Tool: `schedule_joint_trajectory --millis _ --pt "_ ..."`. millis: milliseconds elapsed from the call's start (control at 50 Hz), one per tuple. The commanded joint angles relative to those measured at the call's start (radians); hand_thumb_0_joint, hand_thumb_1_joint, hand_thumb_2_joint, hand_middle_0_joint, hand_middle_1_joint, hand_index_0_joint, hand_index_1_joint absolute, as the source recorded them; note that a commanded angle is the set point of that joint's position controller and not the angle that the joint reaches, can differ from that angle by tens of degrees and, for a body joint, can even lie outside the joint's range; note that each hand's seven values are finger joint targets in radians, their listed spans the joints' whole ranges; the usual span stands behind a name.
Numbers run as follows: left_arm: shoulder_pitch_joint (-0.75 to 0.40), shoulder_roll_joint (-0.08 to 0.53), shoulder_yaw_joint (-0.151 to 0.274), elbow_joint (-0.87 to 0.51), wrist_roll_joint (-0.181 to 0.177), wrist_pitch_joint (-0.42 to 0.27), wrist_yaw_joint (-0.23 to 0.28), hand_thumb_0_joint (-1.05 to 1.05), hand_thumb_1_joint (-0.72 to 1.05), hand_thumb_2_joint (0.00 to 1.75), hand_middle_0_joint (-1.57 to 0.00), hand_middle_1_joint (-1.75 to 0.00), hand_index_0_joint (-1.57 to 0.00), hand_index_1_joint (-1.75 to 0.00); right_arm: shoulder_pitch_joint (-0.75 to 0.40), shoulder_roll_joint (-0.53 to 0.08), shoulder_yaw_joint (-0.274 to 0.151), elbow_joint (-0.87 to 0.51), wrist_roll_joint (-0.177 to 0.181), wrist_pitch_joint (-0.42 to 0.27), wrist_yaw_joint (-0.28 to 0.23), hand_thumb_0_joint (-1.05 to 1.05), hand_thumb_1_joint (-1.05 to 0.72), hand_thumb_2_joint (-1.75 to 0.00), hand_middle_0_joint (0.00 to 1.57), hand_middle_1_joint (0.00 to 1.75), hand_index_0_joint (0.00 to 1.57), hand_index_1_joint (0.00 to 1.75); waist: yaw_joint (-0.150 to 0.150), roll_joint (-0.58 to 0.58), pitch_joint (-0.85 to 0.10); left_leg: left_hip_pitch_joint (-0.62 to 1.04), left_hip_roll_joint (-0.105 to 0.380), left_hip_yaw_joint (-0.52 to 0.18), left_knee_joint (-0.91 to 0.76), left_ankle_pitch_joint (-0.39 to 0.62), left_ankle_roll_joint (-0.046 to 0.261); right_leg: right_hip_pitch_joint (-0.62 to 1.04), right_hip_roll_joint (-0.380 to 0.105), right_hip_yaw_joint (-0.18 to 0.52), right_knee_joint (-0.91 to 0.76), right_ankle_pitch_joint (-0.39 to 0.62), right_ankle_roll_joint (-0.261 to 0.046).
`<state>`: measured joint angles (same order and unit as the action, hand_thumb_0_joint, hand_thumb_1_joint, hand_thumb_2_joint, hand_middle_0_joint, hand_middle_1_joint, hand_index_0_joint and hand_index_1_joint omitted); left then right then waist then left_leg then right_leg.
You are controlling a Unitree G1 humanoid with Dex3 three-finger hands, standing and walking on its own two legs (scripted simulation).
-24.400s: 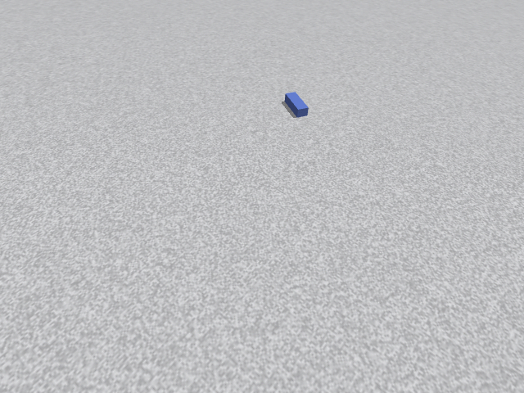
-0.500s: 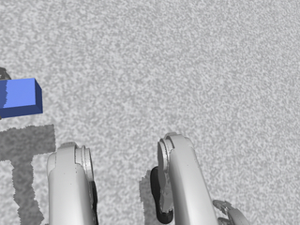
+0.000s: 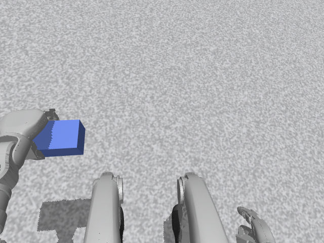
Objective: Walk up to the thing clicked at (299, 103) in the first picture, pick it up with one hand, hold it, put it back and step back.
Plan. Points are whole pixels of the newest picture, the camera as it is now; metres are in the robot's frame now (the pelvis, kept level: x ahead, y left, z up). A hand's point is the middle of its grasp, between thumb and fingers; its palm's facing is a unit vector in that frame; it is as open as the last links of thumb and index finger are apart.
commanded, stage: lift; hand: left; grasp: from above
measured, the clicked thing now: (39, 139) +0.39 +0.31 -0.11
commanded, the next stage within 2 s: hold in 0.84 s
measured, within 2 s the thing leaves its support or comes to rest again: neither
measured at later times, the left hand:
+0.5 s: hand (13, 132) +0.33 +0.26 +0.08, palm faces -0.47 -0.12 -0.87, open 10.6 cm
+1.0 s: hand (9, 96) +0.36 +0.24 +0.15, palm faces -0.47 -0.14 -0.87, open 10.5 cm
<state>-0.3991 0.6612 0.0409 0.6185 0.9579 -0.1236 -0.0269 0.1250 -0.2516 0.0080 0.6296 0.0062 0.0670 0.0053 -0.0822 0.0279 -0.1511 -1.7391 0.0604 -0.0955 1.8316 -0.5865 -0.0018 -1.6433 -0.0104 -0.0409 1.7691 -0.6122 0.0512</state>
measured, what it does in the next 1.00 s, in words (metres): rises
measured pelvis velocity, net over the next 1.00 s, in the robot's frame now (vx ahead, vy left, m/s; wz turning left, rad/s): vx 0.08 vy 0.00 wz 0.04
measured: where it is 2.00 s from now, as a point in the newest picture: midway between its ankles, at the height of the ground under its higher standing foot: (149, 242)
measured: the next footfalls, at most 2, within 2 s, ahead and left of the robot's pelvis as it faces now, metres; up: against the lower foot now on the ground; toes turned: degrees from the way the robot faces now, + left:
none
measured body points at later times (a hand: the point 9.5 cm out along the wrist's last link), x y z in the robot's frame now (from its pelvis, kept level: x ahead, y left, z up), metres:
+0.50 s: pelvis +0.03 +0.00 +0.16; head +0.11 +0.01 +0.61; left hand +0.35 +0.27 +0.13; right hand +0.15 -0.26 +0.05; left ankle +0.10 +0.12 -0.48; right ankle +0.09 -0.15 -0.48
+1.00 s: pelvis +0.08 +0.00 +0.23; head +0.12 -0.01 +0.68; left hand +0.39 +0.25 +0.20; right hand +0.19 -0.26 +0.11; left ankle +0.10 +0.12 -0.48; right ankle +0.09 -0.15 -0.48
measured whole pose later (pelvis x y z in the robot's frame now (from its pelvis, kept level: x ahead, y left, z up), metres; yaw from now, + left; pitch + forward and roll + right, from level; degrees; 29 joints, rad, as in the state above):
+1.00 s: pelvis +0.08 +0.00 +0.23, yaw +2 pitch +9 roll -1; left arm -0.26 0.40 -0.15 0.77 0.98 0.01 0.08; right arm 0.24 -0.25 -0.03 0.75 0.04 -0.03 -0.05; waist -0.04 0.03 -0.07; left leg -0.60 0.06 0.03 0.80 -0.35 -0.01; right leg -0.56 -0.02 0.01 0.77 -0.37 0.04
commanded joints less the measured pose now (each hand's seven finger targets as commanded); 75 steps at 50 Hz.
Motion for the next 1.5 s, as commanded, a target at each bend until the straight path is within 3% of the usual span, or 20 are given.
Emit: schedule_joint_trajectory --millis 0,80,100,160,180,200,240,420,480,580,740,860,980,1020,1100,1120,1180,1380,1460,1480 --pt "-0.278 0.301 0.109 -0.273 -0.014 0.02 0.057 0.0 0.6 0.9 -0.87 -0.92 -0.91 -0.88 0.09 -0.191 -0.077 -0.059 0.007 -0.04 -0.036 0.0 -0.89 -0.89 0.2 0.3 0.2 0.3 0.006 0.22 -0.559 0.64 -0.022 0.015 -0.433 -0.004 0.02 0.323 0.038 -0.027 -0.329 0.086 -0.062" --pt "-0.22 0.256 0.09 -0.251 -0.017 0.037 0.067 0.0 0.58 0.91 -0.85 -0.93 -0.89 -0.89 0.083 -0.179 -0.072 -0.053 0.019 -0.057 -0.054 0.0 -0.89 -0.89 0.2 0.3 0.2 0.3 0.006 0.188 -0.475 0.722 -0.021 0.009 -0.547 -0.015 0.015 0.425 0.04 -0.02 -0.432 0.086 -0.06" --pt "-0.212 0.218 0.06 -0.231 -0.014 0.039 0.065 0.0 0.58 0.89 -0.85 -0.94 -0.89 -0.89 0.086 -0.173 -0.069 -0.045 0.02 -0.063 -0.057 0.0 -0.89 -0.89 0.2 0.3 0.2 0.3 -0.007 0.169 -0.439 0.73 -0.021 0.011 -0.568 -0.011 0.016 0.443 0.041 -0.017 -0.46 0.09 -0.061" --pt "-0.2 0.213 0.059 -0.217 -0.018 0.037 0.074 0.0 0.57 0.89 -0.84 -0.93 -0.88 -0.89 0.08 -0.169 -0.07 -0.042 0.024 -0.084 -0.068 0.0 -0.89 -0.89 0.2 0.3 0.2 0.3 0.005 0.147 -0.395 0.785 -0.023 0.018 -0.638 -0.01 0.015 0.52 0.041 -0.006 -0.543 0.086 -0.062" --pt "-0.196 0.177 0.035 -0.194 -0.013 0.038 0.075 0.0 0.57 0.91 -0.83 -0.97 -0.88 -0.92 0.088 -0.162 -0.067 -0.036 0.023 -0.091 -0.069 0.0 -0.89 -0.89 0.2 0.3 0.2 0.3 -0.009 0.152 -0.366 0.79 -0.024 0.019 -0.659 -0.008 0.014 0.537 0.042 -0.002 -0.566 0.09 -0.06" --pt "-0.203 0.183 0.045 -0.191 -0.013 0.037 0.081 0.0 0.57 0.93 -0.83 -0.97 -0.88 -0.92 0.086 -0.165 -0.069 -0.031 0.023 -0.099 -0.069 0.0 -0.89 -0.89 0.2 0.3 0.2 0.3 0.004 0.148 -0.366 0.818 -0.021 0.012 -0.684 -0.008 0.013 0.563 0.042 -0.002 -0.579 0.097 -0.06" --pt "-0.202 0.134 0.004 -0.172 -0.002 0.037 0.089 0.0 0.57 0.9 -0.82 -0.97 -0.87 -0.91 0.096 -0.16 -0.071 -0.024 0.025 -0.111 -0.071 0.0 -0.89 -0.89 0.2 0.3 0.2 0.3 0.0 0.148 -0.36 0.875 -0.024 0.019 -0.72 0.024 0.008 0.6 0.042 0.003 -0.624 0.121 -0.063" --pt "-0.218 0.074 -0.034 -0.109 0.036 0.043 0.165 0.0 0.61 0.88 -0.84 -1.0 -0.9 -0.94 0.121 -0.146 -0.076 0.004 0.029 -0.149 -0.068 0.0 -0.9 -0.9 0.2 0.3 0.2 0.3 0.009 0.117 -0.311 1.035 -0.046 0.063 -0.863 0.148 -0.001 0.803 0.05 0.022 -0.817 0.195 -0.063" --pt "-0.225 0.094 -0.02 -0.098 0.051 0.056 0.193 0.0 0.6 0.85 -0.84 -0.99 -0.9 -0.92 0.121 -0.148 -0.081 0.017 0.029 -0.157 -0.067 0.0 -0.9 -0.9 0.2 0.3 0.2 0.3 0.018 0.111 -0.293 1.077 -0.049 0.077 -0.908 0.169 -0.002 0.858 0.048 0.034 -0.868 0.206 -0.062" --pt "-0.215 0.073 -0.037 -0.058 0.057 0.088 0.207 0.0 0.62 0.84 -0.84 -0.98 -0.91 -0.91 0.12 -0.145 -0.085 0.022 0.03 -0.162 -0.061 0.0 -0.89 -0.89 0.2 0.3 0.2 0.3 0.032 0.077 -0.259 1.146 -0.054 0.082 -0.979 0.231 -0.003 0.95 0.046 0.042 -0.945 0.256 -0.058" --pt "-0.186 -0.005 -0.094 -0.036 0.021 0.125 0.183 0.0 0.6 0.83 -0.84 -0.95 -0.9 -0.88 0.108 -0.135 -0.09 0.015 0.031 -0.157 -0.058 0.0 -0.89 -0.89 0.2 0.3 0.2 0.3 0.04 0.04 -0.239 1.266 -0.059 0.094 -1.073 0.331 -0.005 1.08 0.042 0.049 -1.048 0.351 -0.051" --pt "-0.218 -0.014 -0.104 -0.066 0.015 0.128 0.166 0.0 0.59 0.83 -0.86 -0.92 -0.91 -0.86 0.113 -0.137 -0.091 0.017 0.032 -0.146 -0.061 0.0 -0.89 -0.89 0.2 0.3 0.2 0.3 0.036 0.027 -0.239 1.339 -0.062 0.108 -1.114 0.427 -0.001 1.156 0.041 0.052 -1.102 0.446 -0.045" --pt "-0.2 -0.014 -0.103 -0.09 0.045 0.12 0.164 0.0 0.57 0.76 -0.84 -0.86 -0.9 -0.8 0.106 -0.141 -0.095 0.02 0.03 -0.137 -0.062 0.0 -0.89 -0.89 0.2 0.3 0.2 0.3 0.039 0.051 -0.217 1.415 -0.059 0.109 -1.165 0.487 -0.009 1.173 0.045 0.042 -1.129 0.48 -0.054" --pt "-0.207 0.007 -0.09 -0.112 0.049 0.12 0.163 0.0 0.56 0.77 -0.84 -0.85 -0.89 -0.79 0.104 -0.143 -0.097 0.02 0.031 -0.133 -0.062 0.0 -0.89 -0.89 0.2 0.3 0.2 0.3 0.044 0.068 -0.236 1.445 -0.062 0.117 -1.175 0.511 -0.01 1.203 0.041 0.043 -1.138 0.504 -0.054" --pt "-0.206 -0.018 -0.104 -0.11 0.048 0.119 0.149 0.0 0.57 0.82 -0.86 -0.85 -0.91 -0.8 0.105 -0.143 -0.1 0.018 0.032 -0.125 -0.058 0.0 -0.89 -0.89 0.2 0.3 0.2 0.3 0.04 0.045 -0.217 1.461 -0.065 0.121 -1.186 0.559 -0.008 1.238 0.041 0.045 -1.153 0.551 -0.05" --pt "-0.195 -0.001 -0.09 -0.112 0.05 0.12 0.148 0.0 0.58 0.83 -0.86 -0.85 -0.91 -0.8 0.102 -0.147 -0.104 0.016 0.032 -0.122 -0.056 0.0 -0.89 -0.89 0.2 0.3 0.2 0.3 0.054 0.055 -0.225 1.475 -0.064 0.123 -1.194 0.571 -0.01 1.246 0.041 0.041 -1.156 0.556 -0.053" --pt "-0.193 -0.029 -0.108 -0.111 0.05 0.126 0.136 0.0 0.6 0.85 -0.88 -0.85 -0.93 -0.8 0.107 -0.146 -0.107 0.009 0.032 -0.114 -0.052 0.0 -0.88 -0.89 0.2 0.3 0.2 0.3 0.048 0.045 -0.227 1.498 -0.062 0.125 -1.197 0.63 -0.009 1.267 0.044 0.038 -1.16 0.607 -0.05" --pt "-0.134 -0.031 -0.106 -0.14 0.048 0.115 0.08 0.0 0.62 0.86 -0.92 -0.81 -0.95 -0.78 0.083 -0.148 -0.113 -0.036 0.034 -0.085 -0.045 0.0 -0.89 -0.89 0.2 0.3 0.2 0.3 0.068 0.028 -0.203 1.52 -0.064 0.132 -1.225 0.662 -0.002 1.31 0.046 0.034 -1.185 0.63 -0.05" --pt "-0.142 -0.015 -0.086 -0.168 0.056 0.113 0.087 0.0 0.63 0.87 -0.93 -0.81 -0.96 -0.78 0.079 -0.15 -0.113 -0.047 0.035 -0.074 -0.043 0.0 -0.89 -0.89 0.2 0.3 0.2 0.3 0.073 0.012 -0.206 1.526 -0.069 0.139 -1.228 0.681 0.005 1.338 0.041 0.038 -1.197 0.674 -0.043" --pt "-0.159 -0.032 -0.102 -0.192 0.053 0.113 0.09 0.0 0.64 0.88 -0.94 -0.82 -0.97 -0.79 0.079 -0.147 -0.11 -0.047 0.035 -0.072 -0.042 0.0 -0.88 -0.89 0.2 0.3 0.2 0.3 0.059 0.017 -0.199 1.524 -0.069 0.136 -1.235 0.663 0.003 1.335 0.039 0.039 -1.2 0.659 -0.045"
